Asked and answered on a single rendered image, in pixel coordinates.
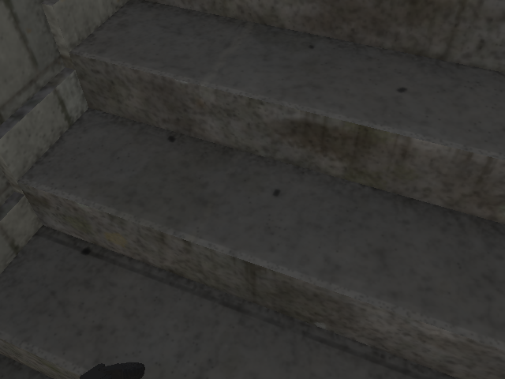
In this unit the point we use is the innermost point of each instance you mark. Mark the left robot hand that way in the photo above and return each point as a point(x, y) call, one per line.
point(129, 370)

